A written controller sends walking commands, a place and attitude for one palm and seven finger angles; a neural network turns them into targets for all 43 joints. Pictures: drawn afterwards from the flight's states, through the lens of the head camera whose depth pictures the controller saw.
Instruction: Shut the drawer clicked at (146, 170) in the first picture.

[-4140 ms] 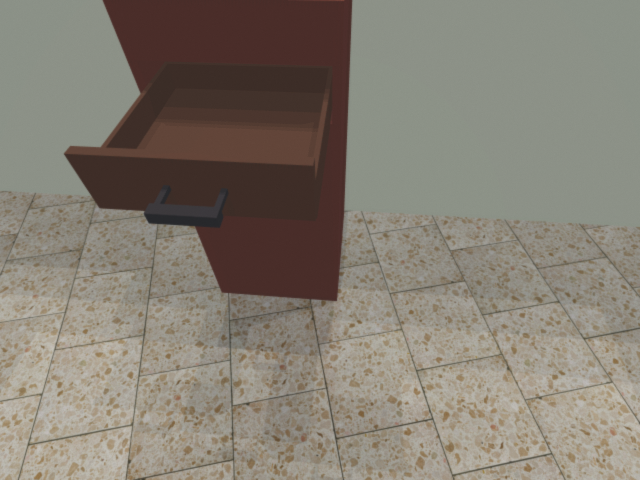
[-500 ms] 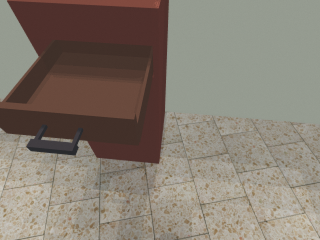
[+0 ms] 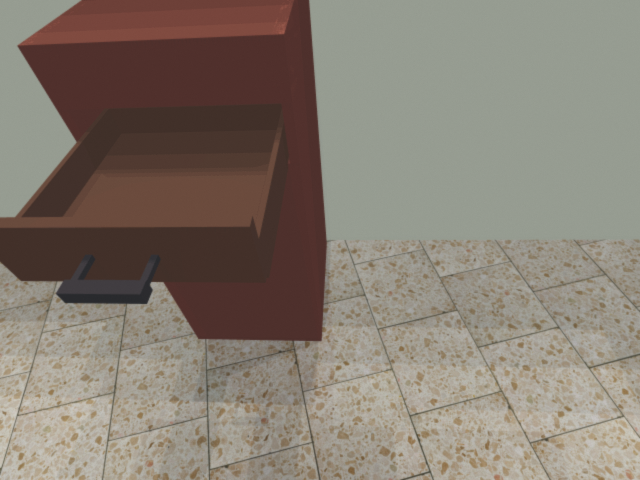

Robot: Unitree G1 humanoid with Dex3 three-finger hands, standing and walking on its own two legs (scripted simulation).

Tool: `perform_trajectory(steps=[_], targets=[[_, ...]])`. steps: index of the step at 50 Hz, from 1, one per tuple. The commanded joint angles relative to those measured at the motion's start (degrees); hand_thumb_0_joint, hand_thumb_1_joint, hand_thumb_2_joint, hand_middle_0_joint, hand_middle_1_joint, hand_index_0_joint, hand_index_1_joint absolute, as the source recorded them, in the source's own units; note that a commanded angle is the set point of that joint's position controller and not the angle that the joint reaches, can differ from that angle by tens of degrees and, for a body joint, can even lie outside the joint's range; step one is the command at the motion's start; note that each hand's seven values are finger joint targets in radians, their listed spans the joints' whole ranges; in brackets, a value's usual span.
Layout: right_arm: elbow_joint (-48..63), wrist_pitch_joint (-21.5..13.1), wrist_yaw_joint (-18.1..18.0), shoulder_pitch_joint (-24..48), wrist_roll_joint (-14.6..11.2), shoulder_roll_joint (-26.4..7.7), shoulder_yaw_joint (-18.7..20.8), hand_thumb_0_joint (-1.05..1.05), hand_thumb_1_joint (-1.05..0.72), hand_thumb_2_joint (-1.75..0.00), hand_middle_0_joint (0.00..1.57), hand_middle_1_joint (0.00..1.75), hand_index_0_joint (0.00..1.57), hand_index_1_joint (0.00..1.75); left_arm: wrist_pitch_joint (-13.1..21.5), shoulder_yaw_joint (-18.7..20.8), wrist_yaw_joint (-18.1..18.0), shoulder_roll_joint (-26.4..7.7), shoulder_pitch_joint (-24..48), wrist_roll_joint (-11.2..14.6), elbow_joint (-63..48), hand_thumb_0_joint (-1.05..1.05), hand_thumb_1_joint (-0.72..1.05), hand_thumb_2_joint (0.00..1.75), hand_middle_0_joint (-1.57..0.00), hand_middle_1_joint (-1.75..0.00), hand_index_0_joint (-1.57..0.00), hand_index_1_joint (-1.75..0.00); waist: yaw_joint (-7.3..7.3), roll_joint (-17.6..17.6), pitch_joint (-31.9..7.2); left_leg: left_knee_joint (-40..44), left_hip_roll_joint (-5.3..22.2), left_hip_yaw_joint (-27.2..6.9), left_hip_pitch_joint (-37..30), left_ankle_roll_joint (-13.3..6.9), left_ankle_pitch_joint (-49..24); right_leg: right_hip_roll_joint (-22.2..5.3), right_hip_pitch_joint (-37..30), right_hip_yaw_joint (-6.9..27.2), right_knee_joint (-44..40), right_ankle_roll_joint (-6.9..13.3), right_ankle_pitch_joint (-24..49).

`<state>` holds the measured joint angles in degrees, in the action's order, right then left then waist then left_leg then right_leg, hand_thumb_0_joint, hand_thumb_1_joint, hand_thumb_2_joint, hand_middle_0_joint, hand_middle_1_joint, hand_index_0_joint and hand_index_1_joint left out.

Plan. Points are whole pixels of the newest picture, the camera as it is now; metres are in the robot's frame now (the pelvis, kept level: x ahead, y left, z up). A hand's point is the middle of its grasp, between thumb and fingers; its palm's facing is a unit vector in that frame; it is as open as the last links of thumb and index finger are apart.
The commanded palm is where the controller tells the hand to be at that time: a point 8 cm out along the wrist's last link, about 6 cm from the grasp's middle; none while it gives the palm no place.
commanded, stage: come to a stop and stand still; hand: left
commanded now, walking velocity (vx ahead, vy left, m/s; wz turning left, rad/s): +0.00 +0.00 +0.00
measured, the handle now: (112, 277) +0.35 +0.30 +0.07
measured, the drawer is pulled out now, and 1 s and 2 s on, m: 0.30 0.30 0.30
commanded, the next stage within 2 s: look again from close up in 0.18 s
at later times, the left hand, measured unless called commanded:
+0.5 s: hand out of the picture +0.00 +0.15 -0.15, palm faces +0.02 -0.98 -0.21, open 7.4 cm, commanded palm none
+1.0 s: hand out of the picture +0.03 +0.15 -0.15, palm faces +0.05 -0.98 -0.21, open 7.3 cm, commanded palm none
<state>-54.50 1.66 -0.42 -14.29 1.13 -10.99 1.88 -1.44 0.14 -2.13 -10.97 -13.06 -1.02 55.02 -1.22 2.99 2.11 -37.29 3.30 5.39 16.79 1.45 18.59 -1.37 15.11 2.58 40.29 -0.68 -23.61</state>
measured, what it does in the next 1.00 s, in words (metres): stands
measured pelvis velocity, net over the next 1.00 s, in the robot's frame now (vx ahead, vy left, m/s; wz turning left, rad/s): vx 0.03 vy -0.02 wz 0.02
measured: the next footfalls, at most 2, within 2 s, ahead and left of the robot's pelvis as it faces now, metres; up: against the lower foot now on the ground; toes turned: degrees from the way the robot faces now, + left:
left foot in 1.80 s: +0.13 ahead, +0.21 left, +0.00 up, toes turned +7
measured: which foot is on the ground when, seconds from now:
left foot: down 0.00-1.00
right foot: down 0.00-1.00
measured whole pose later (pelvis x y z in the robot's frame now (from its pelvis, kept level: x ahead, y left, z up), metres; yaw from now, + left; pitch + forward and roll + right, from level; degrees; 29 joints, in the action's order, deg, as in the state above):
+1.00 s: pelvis +0.03 -0.02 +0.02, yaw +1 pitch -1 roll +1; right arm -63.7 -0.3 -1.2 -14.2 0.7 -9.6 0.4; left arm 0.7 0.1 -1.6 -8.5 -16.1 -0.9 63.0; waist 0.4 0.6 1.9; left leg -26.6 5.0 3.8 11.0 3.8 14.6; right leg 0.7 8.8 0.6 29.4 1.5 -20.0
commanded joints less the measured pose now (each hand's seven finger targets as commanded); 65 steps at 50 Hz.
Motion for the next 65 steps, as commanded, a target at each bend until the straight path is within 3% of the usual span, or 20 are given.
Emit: perform_trajectory(steps=[1, 4, 14, 33, 41, 45, 49, 53, 57, 59, 61, 63, 64, 65], targets=[[2.3, -1.1, -0.3, -2.9, 0.2, -4.6, 0.7, 0.00, -0.90, -0.90, 0.20, 0.30, 0.20, 0.30, 1.1, 1.8, 0.1, -8.0, -0.2, 0.0, -3.2, 0.00, 0.90, 0.90, -0.20, -0.30, -0.20, -0.30, -0.39, -8.2, 4.1, 7.8, 0.4, -3.4, -2.6, -2.5, 3.4, -3.7, 11.3, 6.1, -16.5, 4.0, -5.6], [1.0, -1.6, -0.3, -4.4, 0.3, -4.8, 0.4, 0.00, -0.90, -0.90, 0.20, 0.30, 0.20, 0.30, 1.2, 1.8, 0.2, -7.2, -1.1, 0.1, -2.7, 0.00, 0.90, 0.90, -0.20, -0.30, -0.20, -0.30, -0.01, -6.0, 4.0, 11.0, 1.5, -4.8, -1.9, -2.8, 3.3, -2.5, 9.6, 4.4, -16.4, 3.4, -5.7], [-3.4, -2.8, -0.8, -6.2, -0.1, -4.2, -0.6, 0.00, -0.90, -0.90, 0.20, 0.30, 0.20, 0.30, 2.2, 1.4, 0.5, -5.0, -4.9, 0.4, 1.7, 0.00, 0.90, 0.90, -0.20, -0.30, -0.20, -0.30, 1.01, -3.0, 0.8, 13.1, 3.0, -4.8, -4.1, -2.6, -5.6, -2.4, 2.9, 3.3, -15.9, 3.2, 6.8], [-7.4, -2.8, -1.3, -4.1, -0.5, -2.9, -0.7, 0.00, -0.90, -0.90, 0.20, 0.30, 0.20, 0.30, 2.9, 1.0, 0.1, -3.5, -7.0, 0.1, 6.7, 0.00, 0.90, 0.90, -0.20, -0.30, -0.20, -0.30, 0.94, -4.9, 2.2, 12.9, 3.3, -3.4, -7.9, -1.7, -12.2, -3.0, 1.3, 3.0, -17.5, 2.9, 17.6], [-7.6, -3.0, -1.4, -3.1, -0.4, -3.5, -0.6, 0.00, -0.90, -0.90, 0.20, 0.30, 0.20, 0.30, 3.1, 1.2, 0.1, -3.9, -7.2, 0.3, 6.8, 0.00, 0.90, 0.90, -0.20, -0.30, -0.20, -0.30, 1.13, -4.3, -0.1, 12.7, 3.6, -3.2, -9.8, -1.6, -15.8, -3.2, -0.8, 2.6, -17.1, 2.9, 22.4], [-7.8, -2.9, -1.5, -2.8, -0.4, -3.3, -0.8, 0.00, -0.90, -0.90, 0.20, 0.30, 0.20, 0.30, 3.1, 1.2, 0.1, -3.9, -6.9, 0.3, 6.7, 0.00, 0.90, 0.90, -0.20, -0.30, -0.20, -0.30, 1.25, -4.1, 1.2, 13.3, 3.6, -3.2, -9.2, -1.5, -15.8, -3.2, -1.1, 2.2, -17.5, 2.9, 22.7], [-7.2, -2.5, -1.2, -2.6, -0.4, -3.7, -0.6, 0.00, -0.90, -0.90, 0.20, 0.30, 0.20, 0.30, 2.9, 2.0, 0.0, -5.3, -6.8, 0.1, 6.0, 0.00, 0.90, 0.90, -0.20, -0.30, -0.20, -0.30, 1.97, -3.8, 1.1, 11.0, 2.3, -1.9, -7.2, -1.2, -13.3, -4.9, -2.5, 3.9, -16.8, 3.9, 23.1], [-5.2, -1.7, -0.9, -1.7, -0.3, -3.4, -0.1, 0.00, -0.90, -0.90, 0.20, 0.30, 0.20, 0.30, 2.3, 3.2, -0.1, -7.4, -6.8, 0.0, 5.2, 0.00, 0.90, 0.90, -0.20, -0.30, -0.20, -0.30, 2.38, -8.4, 2.5, 7.3, 0.1, -0.4, -2.7, -0.4, -7.9, -9.0, -3.5, 7.9, -18.1, 6.0, 23.1], [-3.7, -1.7, -0.8, -2.0, -0.3, -3.8, 0.3, 0.00, -0.90, -0.90, 0.20, 0.30, 0.20, 0.30, 2.0, 4.3, -0.4, -8.3, -7.3, -0.1, 4.1, 0.00, 0.90, 0.90, -0.20, -0.30, -0.20, -0.30, 2.76, -10.5, 1.0, 5.7, -0.5, -0.1, -1.4, -0.5, -8.8, -11.6, -5.9, 8.5, -15.2, 7.2, 31.5], [-3.4, -1.9, -0.7, -3.2, -0.3, -4.4, 0.5, 0.00, -0.90, -0.90, 0.20, 0.30, 0.20, 0.30, 1.6, 4.6, -0.5, -8.0, -6.7, -0.3, 3.1, 0.00, 0.90, 0.90, -0.20, -0.30, -0.20, -0.30, 2.24, -8.8, 0.0, 7.4, 0.4, -0.5, -4.6, -1.0, -14.5, -9.9, -4.2, 5.7, -12.1, 6.2, 30.6], [-3.3, -1.8, -0.8, -4.6, -0.1, -6.2, 1.0, 0.00, -0.90, -0.90, 0.20, 0.30, 0.20, 0.30, 1.2, 4.5, -0.4, -6.8, -5.5, -0.3, 1.9, 0.00, 0.90, 0.90, -0.20, -0.30, -0.20, -0.30, 1.48, -2.1, -0.9, 8.2, 3.7, -3.7, -9.7, -3.1, -23.0, -5.9, 0.9, 0.8, -7.4, 4.2, 21.5], [-2.9, -1.5, -0.9, -6.7, 0.2, -8.4, 1.7, 0.00, -0.90, -0.90, 0.20, 0.30, 0.20, 0.30, 0.8, 4.0, -0.3, -4.2, -3.1, -0.5, 0.2, 0.00, 0.90, 0.90, -0.20, -0.30, -0.20, -0.30, 0.75, 5.7, 0.7, 12.8, 9.9, -11.2, -11.2, -8.7, -25.9, -0.5, 8.0, -6.1, 1.0, 2.0, 1.0], [-2.6, -1.3, -1.0, -7.6, 0.3, -8.6, 1.8, 0.00, -0.90, -0.90, 0.20, 0.30, 0.20, 0.30, 0.6, 3.7, -0.2, -3.3, -2.0, -0.4, -0.5, 0.00, 0.90, 0.90, -0.20, -0.30, -0.20, -0.30, 0.21, 8.6, 1.2, 15.9, 11.9, -14.1, -10.2, -11.4, -25.4, 0.2, 10.7, -6.9, 7.5, 1.8, -9.1], [-1.9, -1.3, -0.9, -6.9, 0.4, -8.2, 1.6, 0.00, -0.90, -0.90, 0.20, 0.30, 0.20, 0.30, 0.5, 3.6, -0.2, -2.7, -1.4, -0.2, -1.0, 0.00, 0.90, 0.90, -0.20, -0.30, -0.20, -0.30, 0.39, 9.7, 1.4, 17.6, 12.7, -14.7, -8.6, -13.1, -23.4, -0.6, 11.7, -6.6, 11.6, 2.2, -12.1]])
